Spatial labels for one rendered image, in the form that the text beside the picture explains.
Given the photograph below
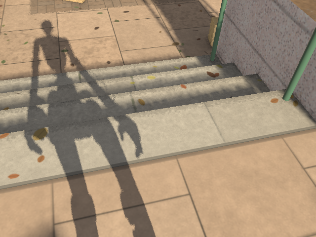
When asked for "stairs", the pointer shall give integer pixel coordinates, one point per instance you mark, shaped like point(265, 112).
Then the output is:
point(61, 98)

